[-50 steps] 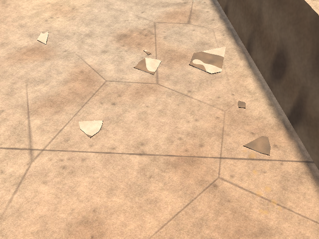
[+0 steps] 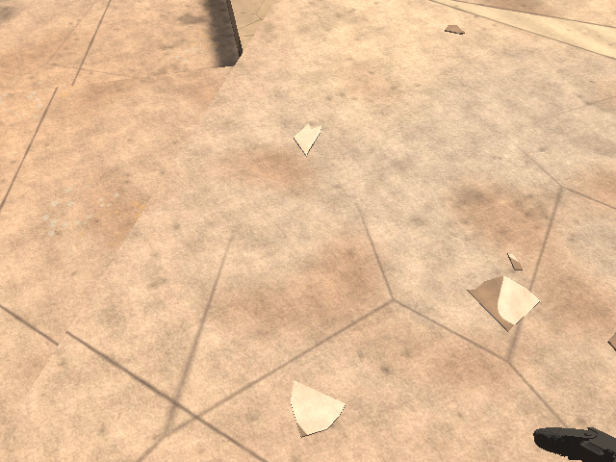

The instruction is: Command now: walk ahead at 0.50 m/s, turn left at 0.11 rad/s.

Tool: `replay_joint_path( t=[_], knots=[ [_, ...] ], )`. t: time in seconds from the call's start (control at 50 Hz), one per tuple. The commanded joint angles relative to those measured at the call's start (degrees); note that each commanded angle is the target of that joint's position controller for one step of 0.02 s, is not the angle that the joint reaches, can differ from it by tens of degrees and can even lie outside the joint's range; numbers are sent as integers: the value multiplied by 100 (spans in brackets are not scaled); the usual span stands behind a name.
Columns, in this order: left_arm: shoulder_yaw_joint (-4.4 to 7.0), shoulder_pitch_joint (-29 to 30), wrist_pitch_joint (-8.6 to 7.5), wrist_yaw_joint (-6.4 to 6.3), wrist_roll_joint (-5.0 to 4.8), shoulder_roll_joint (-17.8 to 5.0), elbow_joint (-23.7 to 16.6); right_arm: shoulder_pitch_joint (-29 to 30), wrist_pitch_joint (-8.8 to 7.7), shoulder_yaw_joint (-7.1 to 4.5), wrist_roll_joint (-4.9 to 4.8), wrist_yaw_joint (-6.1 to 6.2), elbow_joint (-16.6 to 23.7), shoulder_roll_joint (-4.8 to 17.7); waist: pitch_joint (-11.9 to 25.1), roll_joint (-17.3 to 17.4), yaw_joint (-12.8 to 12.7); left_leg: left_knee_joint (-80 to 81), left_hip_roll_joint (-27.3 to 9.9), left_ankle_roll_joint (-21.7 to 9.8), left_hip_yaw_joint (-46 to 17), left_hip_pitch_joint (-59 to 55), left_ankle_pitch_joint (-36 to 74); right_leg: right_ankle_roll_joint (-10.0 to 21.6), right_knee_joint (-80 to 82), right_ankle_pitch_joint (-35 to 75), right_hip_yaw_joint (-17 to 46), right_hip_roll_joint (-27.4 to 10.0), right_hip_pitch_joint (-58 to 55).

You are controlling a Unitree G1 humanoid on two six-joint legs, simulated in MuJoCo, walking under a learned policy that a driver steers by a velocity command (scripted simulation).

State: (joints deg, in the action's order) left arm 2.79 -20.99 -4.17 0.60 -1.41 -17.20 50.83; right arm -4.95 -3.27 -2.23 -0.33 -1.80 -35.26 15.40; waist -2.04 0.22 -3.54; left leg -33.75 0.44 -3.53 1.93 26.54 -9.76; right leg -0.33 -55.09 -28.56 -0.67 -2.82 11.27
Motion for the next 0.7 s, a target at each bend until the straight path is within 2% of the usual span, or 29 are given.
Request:
replay_joint_path(
  t=[0.02, 0.04, 0.06, 0.12, 0.18, 0.26, 0.32, 0.36, 0.38, 0.42, 0.44, 0.46, 0.48, 0.5, 0.52, 0.54, 0.56, 0.58, 0.6, 0.64, 0.7],
  knots=[
    [111, 601, -278, 7, -77, -769, -718, -1428, -47, -321, -4, 47, -86, 950, 992, 481, 830, 1606, -1768, -1215, -2726, -3468, 94, 162, -1692, 458, 384, -312, 3341],
    [125, 643, -243, -7, 14, -728, -687, -1125, -62, -270, 29, 30, -79, 758, 680, 392, 639, 1772, -1595, -1129, -2214, -2808, 574, 121, -1365, 768, 381, -457, 3092],
    [134, 480, -164, 6, 19, -668, -625, -949, -98, -234, 82, 25, -69, 620, 587, 479, 432, 1978, -1476, -1072, -1878, -2338, 810, 96, -1209, 1002, 453, -580, 2701],
    [86, 370, 64, -14, -4, -355, -557, -852, -257, -282, 80, 31, -240, 659, 348, 416, 234, 2489, -1478, -1111, -1228, -1718, 1053, -38, -861, 1397, 528, -588, 2470],
    [88, 791, 116, -25, 20, -298, -686, -983, -313, -327, 136, 103, -441, 742, 93, 290, 324, 2685, -1434, -989, -629, -1773, 1161, -108, -134, 2285, 729, -510, 2851],
    [39, 1421, 64, 94, 35, -180, -862, -1055, -303, -352, 97, 172, -596, 859, -109, 247, 552, 2789, -1302, -713, 123, -1908, 1228, -32, 1158, 3425, 424, -341, 2662],
    [2, 1904, 59, 185, 34, -126, -1099, -1333, -234, -395, 38, 205, -794, 953, -273, 177, 759, 2694, -1472, -629, 350, -2445, 1290, 98, 1710, 3416, 257, -285, 2785],
    [9, 2104, 65, 250, 35, -162, -1266, -1433, -148, -427, -13, 221, -897, 1007, -321, 197, 797, 2466, -1605, -550, 445, -2917, 1557, 227, 1918, 3006, 137, -233, 2932],
    [23, 2147, 67, 285, 37, -195, -1342, -1436, -98, -445, -38, 236, -927, 1047, -313, 237, 771, 2276, -1660, -497, 500, -3117, 1931, 305, 1980, 2704, 34, -177, 2933],
    [106, 1921, 85, 327, 42, -350, -1415, -1325, -1, -490, -56, 293, -910, 1206, -25, 438, 556, 1549, -1668, -345, 680, -3325, 3780, 513, 1994, 2069, -320, 137, 2379],
    [205, 1444, 103, 323, 42, -511, -1342, -1262, 58, -502, -55, 330, -887, 1266, 311, 518, 274, 801, -1594, -243, 794, -3296, 4697, 648, 2006, 1855, -501, 383, 1710],
    [377, 558, 111, 277, 26, -793, -1125, -1199, 104, -470, -60, 369, -850, 1220, 787, 404, -204, -387, -1359, -55, 981, -2870, 4846, 851, 2308, 2104, -549, 653, 443],
    [575, -360, 161, 164, 12, -1330, -963, -1330, 65, -367, 49, 403, -725, 1012, 1400, -281, -533, -2189, -1099, 211, 1013, -1464, 3144, 1239, 2397, 2321, 747, -83, -1361],
    [629, -246, 124, 148, -39, -1840, -1011, -1927, -122, -92, 207, 278, -442, 170, 1984, -1619, 165, -4109, 180, 585, 333, 1121, -2239, 2403, 2994, 1339, 4066, -1469, -3261],
    [496, -459, 82, 150, -6, -1326, -1110, -1276, -347, -164, -29, 183, -438, 674, 2409, -917, -344, -4601, 114, 461, -781, 1784, -2378, 2386, 3686, 781, 4775, -1598, -3554],
    [424, -244, 38, 135, 38, -1053, -1089, -757, -464, -220, -216, 134, -271, 898, 1568, -699, -392, -4469, -158, 324, -770, 2183, -1853, 2098, 3760, 1171, 3906, -1428, -3000],
    [382, 111, 23, 118, 24, -921, -1152, -626, -524, -191, -140, 163, -254, 838, 1105, -203, -159, -3986, -414, 265, -735, 1990, -1372, 1900, 3745, 1690, 3252, -1185, -2167],
    [324, 490, 38, 100, 39, -736, -1245, -566, -520, -231, 16, 203, -287, 872, 748, -67, 66, -3487, -566, 309, -697, 1615, -1127, 1785, 3820, 2325, 2744, -985, -1348],
    [274, 698, 42, 72, 116, -623, -1356, -666, -460, -270, 66, 204, -290, 904, 643, -183, 274, -3275, -664, 350, -733, 1193, -963, 1767, 3955, 2790, 2472, -848, -804],
    [286, 810, 34, 33, 114, -650, -1418, -813, -327, -265, 104, 200, -289, 778, 532, -245, 447, -2841, -669, 505, -637, 901, -862, 1818, 4139, 3283, 2188, -724, -243],
    [349, 659, 28, -70, 72, -863, -1355, -404, -232, -188, 140, 222, -157, 567, 291, -249, 374, -1803, -541, 735, -474, 842, -40, 1699, 4252, 3511, 1686, -467, 299]
  ],
)
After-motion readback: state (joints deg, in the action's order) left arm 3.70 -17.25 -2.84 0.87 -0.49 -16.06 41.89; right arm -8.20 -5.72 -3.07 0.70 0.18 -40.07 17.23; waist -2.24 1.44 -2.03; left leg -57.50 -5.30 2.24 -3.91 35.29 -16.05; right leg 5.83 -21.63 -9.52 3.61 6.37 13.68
